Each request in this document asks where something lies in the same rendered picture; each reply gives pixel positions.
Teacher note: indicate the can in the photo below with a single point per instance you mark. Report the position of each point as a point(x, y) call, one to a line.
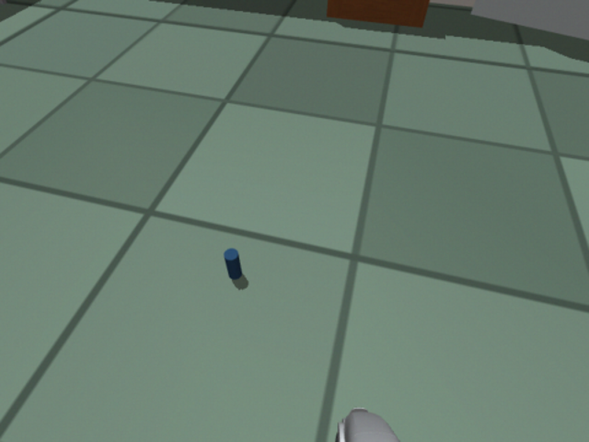
point(233, 263)

